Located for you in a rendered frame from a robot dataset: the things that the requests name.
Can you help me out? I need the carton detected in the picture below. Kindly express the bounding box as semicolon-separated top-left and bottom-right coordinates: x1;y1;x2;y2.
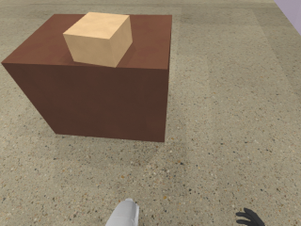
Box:
63;12;133;68

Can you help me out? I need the left robot thigh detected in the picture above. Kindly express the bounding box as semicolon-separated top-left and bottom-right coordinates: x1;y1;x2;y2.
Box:
105;201;139;226

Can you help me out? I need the pedestal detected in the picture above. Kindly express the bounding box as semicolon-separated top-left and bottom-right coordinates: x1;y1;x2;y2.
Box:
1;13;172;143

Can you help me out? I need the right robot hand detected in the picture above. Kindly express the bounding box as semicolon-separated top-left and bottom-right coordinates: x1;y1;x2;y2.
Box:
235;208;265;226

